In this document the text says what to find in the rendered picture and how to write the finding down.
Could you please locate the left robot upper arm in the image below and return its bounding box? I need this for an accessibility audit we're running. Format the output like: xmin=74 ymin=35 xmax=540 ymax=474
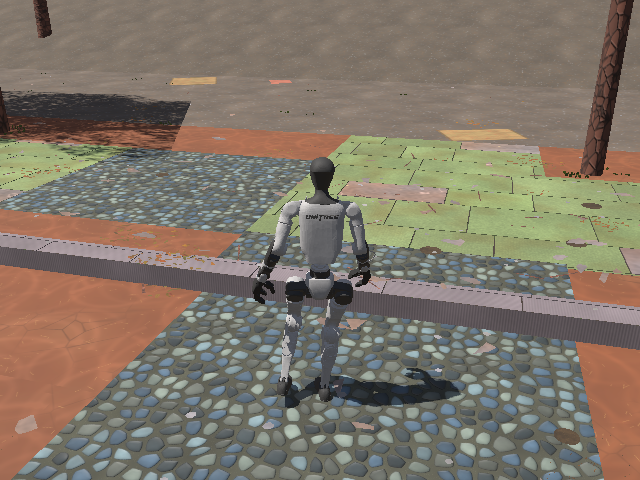
xmin=271 ymin=200 xmax=301 ymax=256

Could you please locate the right robot upper arm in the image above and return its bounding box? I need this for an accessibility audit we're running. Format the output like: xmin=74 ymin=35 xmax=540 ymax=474
xmin=342 ymin=201 xmax=367 ymax=255

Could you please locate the left robot foot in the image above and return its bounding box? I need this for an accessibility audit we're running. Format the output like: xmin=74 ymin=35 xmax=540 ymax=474
xmin=276 ymin=375 xmax=292 ymax=396

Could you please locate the right robot hand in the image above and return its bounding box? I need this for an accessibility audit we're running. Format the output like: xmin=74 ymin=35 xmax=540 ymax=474
xmin=348 ymin=268 xmax=371 ymax=287

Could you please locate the left robot hand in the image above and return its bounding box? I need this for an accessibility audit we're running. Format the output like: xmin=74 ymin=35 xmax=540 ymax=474
xmin=252 ymin=278 xmax=275 ymax=304

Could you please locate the right robot forearm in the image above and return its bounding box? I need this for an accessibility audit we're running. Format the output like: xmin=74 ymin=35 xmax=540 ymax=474
xmin=356 ymin=240 xmax=370 ymax=272

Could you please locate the right robot foot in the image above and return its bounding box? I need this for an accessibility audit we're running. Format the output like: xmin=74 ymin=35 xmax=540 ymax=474
xmin=314 ymin=377 xmax=331 ymax=402

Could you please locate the left robot forearm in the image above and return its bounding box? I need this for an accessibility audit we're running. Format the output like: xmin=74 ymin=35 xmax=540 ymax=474
xmin=256 ymin=240 xmax=280 ymax=283

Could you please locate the robot foot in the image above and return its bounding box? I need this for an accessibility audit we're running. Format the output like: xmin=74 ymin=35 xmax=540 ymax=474
xmin=314 ymin=377 xmax=331 ymax=402
xmin=276 ymin=375 xmax=292 ymax=396

